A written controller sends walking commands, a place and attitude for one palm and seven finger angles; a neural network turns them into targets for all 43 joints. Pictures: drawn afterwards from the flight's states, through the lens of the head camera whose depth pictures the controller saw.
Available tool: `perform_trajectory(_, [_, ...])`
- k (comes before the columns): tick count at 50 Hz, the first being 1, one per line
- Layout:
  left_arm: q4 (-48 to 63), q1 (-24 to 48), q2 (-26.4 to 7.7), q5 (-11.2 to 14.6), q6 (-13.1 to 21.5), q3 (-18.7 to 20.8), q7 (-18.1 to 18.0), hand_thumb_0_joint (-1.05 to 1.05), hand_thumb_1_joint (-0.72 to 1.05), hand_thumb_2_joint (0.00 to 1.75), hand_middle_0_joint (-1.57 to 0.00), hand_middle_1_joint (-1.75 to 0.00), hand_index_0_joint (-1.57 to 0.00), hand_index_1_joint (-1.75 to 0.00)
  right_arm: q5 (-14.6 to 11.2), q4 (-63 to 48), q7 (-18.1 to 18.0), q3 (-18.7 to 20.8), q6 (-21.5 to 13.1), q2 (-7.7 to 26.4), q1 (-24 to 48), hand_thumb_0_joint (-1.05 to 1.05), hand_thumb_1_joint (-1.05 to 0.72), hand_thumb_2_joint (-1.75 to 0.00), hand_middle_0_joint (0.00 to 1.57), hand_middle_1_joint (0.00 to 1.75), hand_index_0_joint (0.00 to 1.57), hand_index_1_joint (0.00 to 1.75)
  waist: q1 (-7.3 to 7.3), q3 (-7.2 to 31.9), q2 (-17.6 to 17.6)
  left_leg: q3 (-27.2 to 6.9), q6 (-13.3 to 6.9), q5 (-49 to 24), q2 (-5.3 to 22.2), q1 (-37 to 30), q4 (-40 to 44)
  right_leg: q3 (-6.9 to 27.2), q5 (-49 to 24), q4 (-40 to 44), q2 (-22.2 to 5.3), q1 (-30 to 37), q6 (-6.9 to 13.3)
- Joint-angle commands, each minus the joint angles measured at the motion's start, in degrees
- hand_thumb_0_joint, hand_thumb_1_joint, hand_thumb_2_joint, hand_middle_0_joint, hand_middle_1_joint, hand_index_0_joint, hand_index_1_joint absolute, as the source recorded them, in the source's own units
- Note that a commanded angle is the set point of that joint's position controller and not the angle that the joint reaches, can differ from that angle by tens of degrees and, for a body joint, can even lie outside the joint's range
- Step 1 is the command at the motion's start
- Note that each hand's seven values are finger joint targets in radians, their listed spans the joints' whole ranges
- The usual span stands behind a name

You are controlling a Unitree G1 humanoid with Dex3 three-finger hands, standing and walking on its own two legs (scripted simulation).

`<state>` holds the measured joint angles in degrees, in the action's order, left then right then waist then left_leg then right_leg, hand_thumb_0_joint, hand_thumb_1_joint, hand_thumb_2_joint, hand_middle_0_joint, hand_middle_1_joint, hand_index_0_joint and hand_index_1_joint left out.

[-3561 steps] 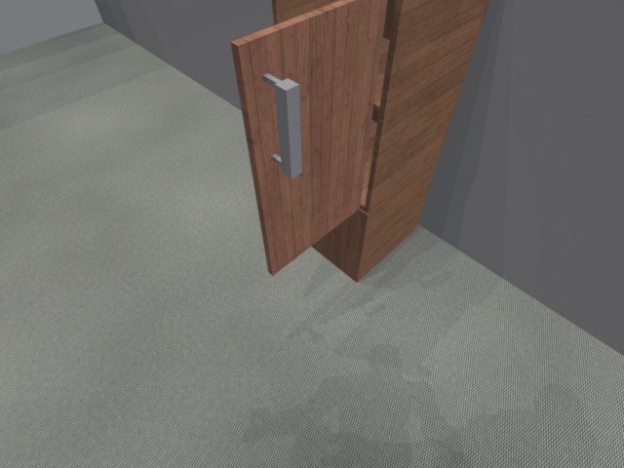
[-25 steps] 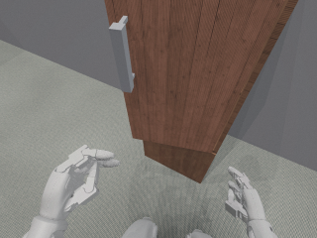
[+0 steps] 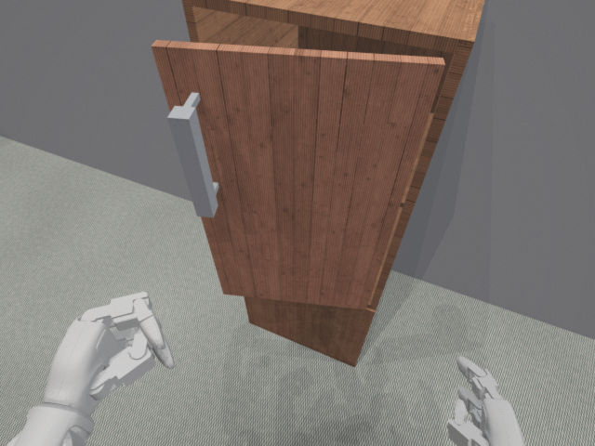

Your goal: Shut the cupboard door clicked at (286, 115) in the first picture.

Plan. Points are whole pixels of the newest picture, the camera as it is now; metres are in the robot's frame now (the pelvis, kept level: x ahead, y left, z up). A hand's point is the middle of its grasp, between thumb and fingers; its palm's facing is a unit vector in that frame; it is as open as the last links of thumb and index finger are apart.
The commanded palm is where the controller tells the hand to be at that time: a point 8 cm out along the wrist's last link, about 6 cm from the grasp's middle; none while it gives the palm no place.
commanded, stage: raise the hand and make a fist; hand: left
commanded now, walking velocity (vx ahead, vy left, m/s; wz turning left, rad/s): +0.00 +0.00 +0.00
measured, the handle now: (201, 158) +0.47 +0.17 +0.14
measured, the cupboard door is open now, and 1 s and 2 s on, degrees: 17 17 17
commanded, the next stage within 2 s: bring the fist close to the handle in 0.74 s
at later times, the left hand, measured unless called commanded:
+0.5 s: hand (121, 309) +0.23 +0.20 +0.15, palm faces -0.04 -1.00 -0.05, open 3.1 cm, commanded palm +0.19 +0.25 +0.15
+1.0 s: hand (123, 315) +0.23 +0.20 +0.14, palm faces -0.02 -1.00 -0.06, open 3.1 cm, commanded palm +0.21 +0.24 +0.15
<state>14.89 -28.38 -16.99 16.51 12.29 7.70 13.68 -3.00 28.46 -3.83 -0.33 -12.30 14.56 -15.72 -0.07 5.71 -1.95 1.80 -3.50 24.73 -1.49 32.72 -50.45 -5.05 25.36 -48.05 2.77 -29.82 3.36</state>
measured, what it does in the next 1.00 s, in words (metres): stands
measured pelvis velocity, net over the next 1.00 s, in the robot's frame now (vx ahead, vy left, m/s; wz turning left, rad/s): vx -0.01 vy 0.01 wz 0.02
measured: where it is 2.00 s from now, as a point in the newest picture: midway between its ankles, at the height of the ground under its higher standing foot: outside the picture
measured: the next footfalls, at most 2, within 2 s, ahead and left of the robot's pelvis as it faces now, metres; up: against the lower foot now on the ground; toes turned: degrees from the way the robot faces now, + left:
none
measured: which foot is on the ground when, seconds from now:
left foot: down 0.00-1.00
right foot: down 0.00-1.00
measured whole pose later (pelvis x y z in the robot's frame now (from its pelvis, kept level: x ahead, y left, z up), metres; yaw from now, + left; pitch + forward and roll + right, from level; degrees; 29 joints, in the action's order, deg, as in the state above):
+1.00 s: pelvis -0.01 +0.01 +0.03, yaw +1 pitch +0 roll -1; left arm 9.3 -14.2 -16.4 16.2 1.9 9.0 13.5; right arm -2.8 33.3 -4.3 -3.8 -13.5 14.3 -14.3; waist 1.3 1.7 -2.4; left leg 1.3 -4.4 18.3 -3.0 19.4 -37.8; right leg -4.9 19.1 -35.4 1.8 -16.3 2.3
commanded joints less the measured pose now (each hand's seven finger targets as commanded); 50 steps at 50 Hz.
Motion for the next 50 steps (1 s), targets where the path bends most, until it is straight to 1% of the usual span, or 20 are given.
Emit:
perform_trajectory(1, [13.4, 6.0, -4.8, 3.3, 3.9, 7.3, -2.8, 0.0, 0.9, 0.9, -1.28, -1.48, -1.28, -1.48, -0.3, -8.8, 0.2, 0.7, -3.7, 5.8, 4.5, 0.0, -0.9, -0.9, 0.2, 0.3, 0.2, 0.3, 1.13, 4.9, -2.0, -5.3, 2.0, -14.2, 2.0, -8.8, 10.2, 3.4, -14.6, 9.5, -1.7, 4.8, -1.9])
perform_trajectory(3, [10.7, 6.9, -3.4, 2.6, 1.6, 3.9, -1.2, 0.0, 0.9, 0.9, -1.3, -1.5, -1.3, -1.5, -0.5, -8.5, 0.3, 0.5, -4.0, 6.4, 4.1, 0.0, -0.9, -0.9, 0.2, 0.3, 0.2, 0.3, 0.3, 2.9, -2.1, -5.6, 1.9, -14.3, 2.2, -9.6, 11.0, 3.1, -15.2, 10.6, -1.7, 4.3, -2.1])
perform_trajectory(4, [7.8, 7.1, -3.3, 2.3, -0.1, 3.0, -0.2, 0.0, 0.9, 0.9, -1.3, -1.5, -1.3, -1.5, -0.6, -8.2, 0.3, 0.6, -4.0, 6.9, 3.9, 0.0, -0.9, -0.9, 0.2, 0.3, 0.2, 0.3, -0.38, 1.5, 1.4, -5.6, 1.4, -13.8, 2.2, -8.8, 10.8, 4.2, -15.4, 11.8, -1.9, 4.6, -2.8])
perform_trajectory(7, [7.6, 10.6, -5.4, 1.7, -4.1, 2.6, 2.5, 0.0, 0.9, 0.9, -1.3, -1.5, -1.3, -1.5, -0.9, -8.4, -0.2, 0.4, -4.1, 7.5, 4.0, 0.0, -0.9, -0.9, 0.2, 0.3, 0.2, 0.3, -0.01, 1.3, 1.9, -5.5, 1.0, -12.3, 2.0, -9.5, 12.2, 5.5, -13.4, 14.5, -2.6, 6.3, -3.0])
perform_trajectory(9, [9.1, 13.8, -9.5, 1.4, -5.3, 6.5, 2.1, 0.0, 0.9, 0.9, -1.3, -1.5, -1.3, -1.5, -0.7, -8.1, -0.6, 0.2, -4.1, 7.6, 4.7, 0.0, -0.9, -0.9, 0.2, 0.3, 0.2, 0.3, 0.75, 2.5, 2.1, -5.6, 0.9, -13.3, 1.9, -11.1, 13.0, 5.7, -13.7, 15.2, -2.8, 8.3, -2.8])
perform_trajectory(14, [14.0, 21.5, -12.6, 2.7, -3.6, 12.5, -0.8, 0.0, 0.9, 0.9, -1.3, -1.5, -1.3, -1.5, -0.1, -7.4, -0.7, -1.0, -4.3, 6.4, 6.3, 0.0, -0.9, -0.9, 0.2, 0.3, 0.2, 0.3, 2.25, 7.0, -1.2, -5.7, 1.4, -17.0, 2.0, -16.0, 15.4, 3.9, -16.3, 15.1, -2.1, 12.0, -1.8])
perform_trajectory(18, [7.6, 21.4, -6.9, 3.6, -4.8, 8.0, 0.6, 0.0, 0.9, 0.9, -1.3, -1.5, -1.3, -1.5, -0.7, -5.7, -0.4, -1.2, -5.0, 6.4, 6.8, 0.0, -0.9, -0.9, 0.2, 0.3, 0.2, 0.3, 1.56, 2.4, -2.4, -6.0, 1.9, -14.7, 2.0, -17.0, 17.3, 3.0, -14.7, 16.7, -1.9, 10.2, -1.7])
perform_trajectory(19, [4.8, 18.9, -6.0, 3.5, -6.0, 7.1, 1.4, 0.0, 0.9, 0.9, -1.3, -1.5, -1.3, -1.5, -0.9, -5.7, -0.3, -0.9, -5.0, 6.7, 6.8, 0.0, -0.9, -0.9, 0.2, 0.3, 0.2, 0.3, 1.45, 1.9, 0.3, -6.0, 1.7, -15.0, 2.0, -16.5, 17.1, 3.5, -15.3, 17.3, -2.1, 10.4, -2.0])
perform_trajectory(20, [3.6, 17.4, -4.4, 3.3, -7.4, 5.0, 2.5, 0.0, 0.9, 0.9, -1.3, -1.5, -1.3, -1.5, -1.2, -5.8, -0.3, -0.8, -5.1, 6.7, 6.7, 0.0, -0.9, -0.9, 0.2, 0.3, 0.2, 0.3, 1.56, 1.1, 0.1, -5.7, 1.6, -14.8, 1.9, -16.1, 17.2, 3.9, -15.7, 17.8, -2.4, 10.3, -2.2])
perform_trajectory(23, [3.7, 15.6, -5.1, 2.5, -11.3, 4.5, 4.0, 0.0, 0.9, 0.9, -1.3, -1.5, -1.3, -1.5, -1.4, -6.5, -0.2, -0.4, -4.6, 7.2, 6.7, 0.0, -0.9, -0.9, 0.2, 0.3, 0.2, 0.3, 2.01, 0.9, 1.4, -5.6, 1.5, -15.1, 1.8, -15.6, 17.8, 4.3, -16.5, 18.3, -2.7, 11.3, -2.4])
perform_trajectory(24, [3.4, 15.2, -7.2, 2.0, -11.9, 6.2, 3.9, 0.0, 0.9, 0.9, -1.3, -1.5, -1.3, -1.5, -1.3, -6.4, -0.3, -0.2, -4.4, 7.6, 6.9, 0.0, -0.9, -0.9, 0.2, 0.3, 0.2, 0.3, 2.08, 0.5, 4.0, -5.3, 1.2, -15.6, 1.9, -14.9, 17.2, 5.3, -16.8, 18.8, -3.1, 11.9, -2.8])
perform_trajectory(28, [12.2, 22.2, -10.9, 1.9, -8.9, 11.0, 0.9, 0.0, 0.9, 0.9, -1.3, -1.5, -1.3, -1.5, -0.2, -7.5, -0.6, -0.5, -4.2, 6.8, 7.8, 0.0, -0.9, -0.9, 0.2, 0.3, 0.2, 0.3, 2.67, 5.0, 1.3, -5.5, 1.3, -16.8, 1.7, -18.0, 18.5, 3.6, -15.9, 17.7, -2.3, 13.0, -2.1])
perform_trajectory(29, [14.1, 23.6, -13.7, 1.7, -7.3, 13.2, -0.5, 0.0, 0.9, 0.9, -1.3, -1.5, -1.3, -1.5, 0.1, -6.9, -0.6, -0.5, -4.2, 7.0, 7.9, 0.0, -0.9, -0.9, 0.2, 0.3, 0.2, 0.3, 2.81, 5.0, 1.0, -5.5, 1.3, -17.2, 1.9, -18.0, 18.2, 4.0, -15.9, 17.7, -2.3, 13.4, -1.9])
perform_trajectory(33, [12.6, 22.8, -7.8, 2.0, -2.7, 9.5, -1.7, 0.0, 0.9, 0.9, -1.3, -1.5, -1.3, -1.5, 0.0, -5.5, -0.1, -0.8, -5.0, 6.0, 7.3, 0.0, -0.9, -0.9, 0.2, 0.3, 0.2, 0.3, 1.81, 3.9, -4.6, -6.0, 2.3, -15.6, 2.0, -20.3, 19.3, 2.5, -14.0, 17.2, -1.6, 11.0, -1.4])
perform_trajectory(37, [5.5, 18.1, -4.3, 1.3, -6.1, 4.3, 1.2, 0.0, 0.9, 0.9, -1.3, -1.5, -1.3, -1.5, -0.7, -4.9, 0.0, -0.4, -5.1, 7.1, 6.8, 0.0, -0.9, -0.9, 0.2, 0.3, 0.2, 0.3, 0.94, -0.3, -2.8, -6.6, 1.9, -12.4, 2.1, -18.1, 19.7, 2.9, -12.8, 18.4, -1.9, 9.6, -1.7])
perform_trajectory(41, [5.0, 17.4, -7.2, 1.0, -10.4, 6.0, 2.8, 0.0, 0.9, 0.9, -1.3, -1.5, -1.3, -1.5, -0.9, -6.0, -0.5, 0.0, -4.4, 7.6, 7.4, 0.0, -0.9, -0.9, 0.2, 0.3, 0.2, 0.3, 1.36, 0.1, 2.2, -6.2, 1.2, -11.6, 1.9, -16.5, 19.6, 3.8, -11.7, 19.6, -2.4, 10.8, -2.2])
perform_trajectory(44, [10.4, 23.9, -11.0, 1.4, -8.7, 9.9, 1.0, 0.0, 0.9, 0.9, -1.3, -1.5, -1.3, -1.5, -0.2, -5.9, -0.9, -0.3, -4.3, 7.5, 8.2, 0.0, -0.9, -0.9, 0.2, 0.3, 0.2, 0.3, 1.46, 3.3, 2.5, -6.2, 1.2, -13.7, 2.1, -18.0, 19.3, 3.7, -12.6, 19.0, -2.3, 12.4, -2.1])
perform_trajectory(48, [10.9, 31.6, -6.9, 1.5, -3.5, 6.9, -1.7, 0.0, 0.9, 0.9, -1.3, -1.5, -1.3, -1.5, 0.0, -4.2, -0.9, -0.8, -5.1, 6.4, 7.8, 0.0, -0.9, -0.9, 0.2, 0.3, 0.2, 0.3, 0.16, 3.2, -2.6, -7.6, 2.0, -12.8, 2.4, -21.4, 20.3, 2.1, -11.7, 17.6, -1.5, 9.4, -1.7])
perform_trajectory(49, [9.7, 31.6, -7.5, 1.1, -3.1, 7.0, -2.1, 0.0, 0.9, 0.9, -1.3, -1.5, -1.3, -1.5, 0.1, -3.7, -0.7, -0.7, -5.1, 6.8, 7.5, 0.0, -0.9, -0.9, 0.2, 0.3, 0.2, 0.3, 0.35, 3.3, -1.9, -7.5, 1.9, -12.5, 2.5, -20.9, 20.1, 2.4, -11.8, 17.6, -1.6, 9.5, -1.7])
perform_trajectory(50, [8.2, 32.1, -5.4, 0.6, -3.2, 4.7, -2.0, 0.0, 0.9, 0.9, -1.3, -1.5, -1.3, -1.5, 0.0, -3.4, -0.7, -0.8, -5.2, 6.6, 7.5, 0.0, -0.9, -0.9, 0.2, 0.3, 0.2, 0.3, -0.29, 2.9, -2.6, -7.6, 1.8, -12.6, 2.4, -21.2, 20.2, 2.4, -12.1, 17.6, -1.8, 9.1, -1.7])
